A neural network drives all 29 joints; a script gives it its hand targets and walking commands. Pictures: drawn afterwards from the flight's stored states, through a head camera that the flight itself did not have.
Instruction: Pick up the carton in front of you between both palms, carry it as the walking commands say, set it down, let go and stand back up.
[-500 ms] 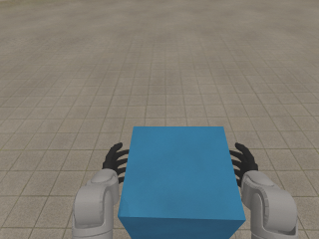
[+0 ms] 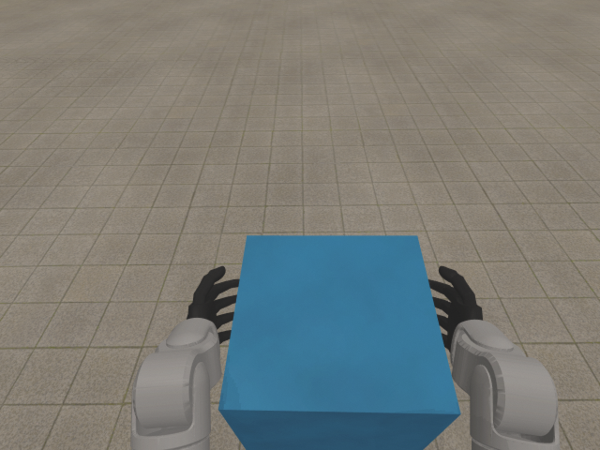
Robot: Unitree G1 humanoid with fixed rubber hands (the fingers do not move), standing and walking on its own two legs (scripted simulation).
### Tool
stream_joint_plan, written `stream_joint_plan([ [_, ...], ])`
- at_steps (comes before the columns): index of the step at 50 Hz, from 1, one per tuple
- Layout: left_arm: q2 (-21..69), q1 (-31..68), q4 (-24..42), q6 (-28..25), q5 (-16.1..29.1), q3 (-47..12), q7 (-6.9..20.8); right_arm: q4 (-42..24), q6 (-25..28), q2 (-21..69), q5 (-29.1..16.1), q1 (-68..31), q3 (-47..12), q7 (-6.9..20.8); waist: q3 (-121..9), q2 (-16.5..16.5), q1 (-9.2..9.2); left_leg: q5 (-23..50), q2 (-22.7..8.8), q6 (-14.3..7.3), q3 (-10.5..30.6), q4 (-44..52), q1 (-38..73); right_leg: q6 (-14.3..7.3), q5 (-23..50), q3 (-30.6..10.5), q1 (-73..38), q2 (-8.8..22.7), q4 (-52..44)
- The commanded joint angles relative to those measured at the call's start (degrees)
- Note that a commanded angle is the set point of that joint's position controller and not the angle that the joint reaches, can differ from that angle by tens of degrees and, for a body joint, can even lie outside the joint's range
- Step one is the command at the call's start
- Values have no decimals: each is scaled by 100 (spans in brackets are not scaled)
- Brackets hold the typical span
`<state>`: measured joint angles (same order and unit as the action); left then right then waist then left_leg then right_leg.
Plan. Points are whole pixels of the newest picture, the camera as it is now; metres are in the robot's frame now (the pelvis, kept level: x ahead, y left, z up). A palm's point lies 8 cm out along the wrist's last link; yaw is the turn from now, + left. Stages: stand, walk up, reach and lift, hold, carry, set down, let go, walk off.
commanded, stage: carry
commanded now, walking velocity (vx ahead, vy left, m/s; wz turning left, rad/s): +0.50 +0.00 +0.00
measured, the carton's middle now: (330, 355) +0.27 +0.00 +0.03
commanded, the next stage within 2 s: none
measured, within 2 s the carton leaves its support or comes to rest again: neither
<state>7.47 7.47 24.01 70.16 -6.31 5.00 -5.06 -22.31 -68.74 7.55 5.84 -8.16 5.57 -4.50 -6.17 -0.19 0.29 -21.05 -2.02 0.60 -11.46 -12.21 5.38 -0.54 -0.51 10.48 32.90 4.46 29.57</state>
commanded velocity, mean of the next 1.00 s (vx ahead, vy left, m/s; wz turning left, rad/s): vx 0.40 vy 0.00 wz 0.00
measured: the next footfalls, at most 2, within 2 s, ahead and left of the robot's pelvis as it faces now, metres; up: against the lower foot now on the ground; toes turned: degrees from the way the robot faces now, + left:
right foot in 0.06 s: +0.23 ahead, -0.11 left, +0.00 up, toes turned -10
left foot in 0.56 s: +0.57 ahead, +0.12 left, +0.00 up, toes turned +11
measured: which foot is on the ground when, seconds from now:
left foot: down 0.00-0.08, up 0.10-0.54, down 0.56-1.00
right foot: up 0.00-0.04, down 0.06-0.58, up 0.60-1.00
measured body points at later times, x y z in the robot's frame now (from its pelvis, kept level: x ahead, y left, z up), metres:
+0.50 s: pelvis +0.34 +0.00 +0.00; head +0.34 -0.01 +0.45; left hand +0.62 +0.15 +0.09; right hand +0.62 -0.15 +0.09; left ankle +0.50 +0.13 -0.71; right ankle +0.19 -0.10 -0.73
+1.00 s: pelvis +0.68 +0.02 +0.00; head +0.68 +0.03 +0.45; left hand +0.96 +0.17 +0.09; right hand +0.96 -0.13 +0.09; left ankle +0.53 +0.11 -0.73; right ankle +0.83 -0.09 -0.72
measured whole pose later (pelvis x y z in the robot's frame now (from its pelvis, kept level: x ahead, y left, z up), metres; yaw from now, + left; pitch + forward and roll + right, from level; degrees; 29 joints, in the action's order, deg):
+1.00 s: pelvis +0.68 +0.02 +0.00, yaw +0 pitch +3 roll -1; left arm 7.7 9.4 23.3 70.1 -6.6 5.7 -5.1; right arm -22.0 -68.9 7.8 6.2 -9.9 6.3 -4.7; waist -3.8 -0.2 -0.1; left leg -21.9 -2.9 0.6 -11.7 -17.4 2.0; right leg 0.8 3.7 11.3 30.1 2.8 26.7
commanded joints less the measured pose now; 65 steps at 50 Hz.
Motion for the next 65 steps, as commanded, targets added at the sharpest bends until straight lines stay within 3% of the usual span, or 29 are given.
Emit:
stream_joint_plan([
  [1, 4721, 2555, 47, 74, 2251, -3984, 1356, -135, -191, 4573, -2188, -2392, -3868, 1432, -634, 985, -20, 4785, -1086, -406, -43, -965, 178, -124, -62, 458, -1159, -432, -400],
  [2, 4718, 2548, -30, 85, 2250, -3933, 1371, -135, -218, 4556, -2196, -2436, -3883, 1429, -963, 751, -104, 4828, -857, -258, -317, -1987, -250, -134, -371, 655, -2274, -648, -528],
  [3, 4724, 2541, -75, 97, 2242, -3877, 1388, -131, -230, 4506, -2201, -2559, -3891, 1433, -1402, 320, -259, 3568, -735, -138, -210, -3272, -1242, -161, -912, -211, -3537, 42, -540],
  [4, 4662, 2608, -267, 53, 2171, -3772, 1421, -264, -288, 4663, -2265, -2741, -4004, 1420, -2138, -1327, -250, 1867, -88, 157, 41, -5254, -3149, -1151, -1723, -3127, -5135, 1765, -967],
  [5, 4924, 2462, -372, 24, 2245, -3844, 1441, -215, -264, 4651, -2254, -2780, -3991, 1440, -1948, -1685, -216, -503, 350, 94, 704, -6177, -4122, -1356, -918, -4162, -5063, 1999, -1751],
  [8, 5483, 2798, -184, -140, 2368, -3993, 1499, -57, -48, 5245, -2292, -2849, -4121, 1459, -1639, -263, -113, 141, -503, -215, 1246, -6041, -4211, -856, 784, -2268, -4068, 1632, -1385],
  [10, 5623, 2879, -102, -229, 2428, -4037, 1527, -7, 70, 5537, -2281, -2801, -4184, 1440, -1623, -438, -84, 558, -554, -165, 1043, -5308, -3856, -571, 132, -1622, -3603, 1374, -1677],
  [14, 5504, 2574, -36, -311, 2453, -4049, 1608, -29, 224, 5589, -2139, -2467, -4255, 1339, -1330, -760, -102, 999, -490, 53, 643, -4077, -4143, -672, -68, -1002, -3648, 1193, -2047],
  [18, 5175, 2511, 175, -278, 2427, -4003, 1586, -307, 177, 5328, -2174, -2497, -4286, 1284, -909, -763, -124, 1586, -416, 118, 337, -2817, -4339, -656, 454, -577, -3863, 983, -2061],
  [24, 4685, 2399, 122, -36, 2224, -3829, 1445, -338, -141, 4783, -2261, -2510, -4136, 1320, -383, -872, -144, 2141, -233, -164, 10, -1622, -3834, -472, 1335, -211, -4108, 953, -1850],
  [27, 4571, 2574, 108, 77, 2217, -3851, 1420, -132, -240, 4676, -2245, -2469, -3977, 1357, -917, -706, 34, 1709, 290, -221, -530, -1195, -1823, -128, 2501, 335, -3721, 655, -137],
  [28, 4516, 2681, 105, 105, 2225, -3865, 1418, -58, -254, 4636, -2224, -2451, -3910, 1374, -1299, -295, 150, 1263, -70, -222, -61, -1284, -573, 2, 1536, 302, -2865, 496, 993],
  [29, 4581, 2872, 254, 166, 2301, -3964, 1413, 107, -222, 4575, -2120, -2470, -3783, 1399, -1875, 1169, 171, 407, -1694, -979, 2589, -848, 770, 308, 108, 194, -1223, -36, 2861],
  [30, 4637, 2901, 180, 169, 2308, -3984, 1431, 261, -194, 4783, -2180, -2337, -3796, 1411, -1833, 1971, 134, 1128, -2250, -1375, 4116, -4, 1131, 295, -2567, -303, 68, -627, 3943],
  [31, 4821, 2982, 49, 115, 2314, -4033, 1436, 111, -165, 4929, -2254, -2487, -3836, 1431, -1757, 1508, 117, 1962, -2185, -1340, 3469, -202, 1063, 122, -2634, -891, 437, -268, 4591],
  [33, 5161, 3096, 90, -28, 2352, -4104, 1446, -2, -63, 5316, -2319, -2692, -3929, 1462, -1680, 469, 102, 2934, -1874, -1001, 2398, -436, 384, -61, -2062, -1056, 419, 187, 4199],
  [35, 5454, 3120, 91, -141, 2346, -4147, 1422, -143, 19, 5489, -2397, -2894, -4012, 1481, -1692, 532, 50, 2371, -1664, -723, 1774, -155, -67, -43, -1516, -966, 79, 306, 3515],
  [40, 5434, 2710, 185, -249, 2194, -4167, 1289, -332, 51, 5288, -2453, -2624, -4036, 1540, -1322, 777, 51, 2194, -1454, -851, 1076, 248, -16, 172, -984, -531, 463, 225, 2092],
  [46, 5059, 2497, 98, -58, 2191, -4111, 1290, -175, -101, 4836, -2251, -2251, -3871, 1494, -726, 873, 74, 4796, -1049, -574, 115, -248, 32, 178, 43, 113, -53, -232, 250],
  [50, 4977, 2564, -37, 30, 2264, -4057, 1395, 9, -157, 4788, -2144, -2293, -3810, 1478, -788, 863, -34, 5062, -797, -138, -343, -1555, -344, 113, 1202, 497, -1802, -577, -985],
  [51, 4960, 2605, -64, 40, 2256, -4026, 1421, 44, -159, 4772, -2140, -2359, -3824, 1484, -946, 649, -94, 4562, -655, 54, -353, -2144, -757, 131, 1759, 347, -2680, -385, -1271],
  [52, 4920, 2676, -96, 53, 2242, -3964, 1446, 63, -163, 4759, -2138, -2443, -3851, 1492, -1424, -48, -127, 2649, -480, 249, -203, -3180, -1550, -45, 4211, -604, -3905, 676, -572],
  [53, 4992, 2530, -355, 17, 2187, -3873, 1478, 26, -197, 4843, -2201, -2544, -3944, 1475, -2154, -1041, -197, -443, -29, 363, 243, -4339, -2862, -1025, 6012, -1914, -5424, 1853, -153],
  [54, 5105, 2296, -474, -47, 2228, -3840, 1487, 51, -183, 4922, -2210, -2482, -3975, 1480, -2426, -1105, -169, -1395, 65, 293, 775, -4824, -3079, -1325, 5463, -2219, -5293, 1966, -532],
  [55, 5311, 2396, -395, -122, 2240, -3872, 1492, -2, -125, 5078, -2236, -2614, -4045, 1491, -2342, -1035, -136, -1403, -22, 181, 1021, -4848, -3104, -1307, 4609, -1966, -4921, 1875, -790],
  [57, 5654, 2642, -260, -242, 2283, -3928, 1498, -209, 0, 5371, -2346, -2995, -4197, 1490, -1998, -684, -63, -1263, -356, 39, 1119, -3268, -2663, -822, 3246, -1277, -4000, 1434, -1047],
  [58, 5705, 2745, -168, -281, 2307, -3931, 1492, -254, 42, 5494, -2395, -3012, -4227, 1474, -1968, -730, -60, -1167, -245, 41, 943, -2639, -2352, -753, 2566, -1130, -3728, 1330, -1194],
  [62, 5615, 2474, 19, -355, 2296, -3985, 1482, -330, 158, 5517, -2297, -2561, -4255, 1401, -2203, -643, -35, 629, -168, 71, 527, -1184, -1592, -624, 1616, -600, -3466, 1109, -993],
  [65, 5400, 2587, 180, -333, 2285, -4036, 1498, -423, 124, 5344, -2292, -2642, -4259, 1402, -1976, -302, -43, 2094, -808, 95, 863, -870, -1167, -179, 545, -298, -2885, 718, -640],
])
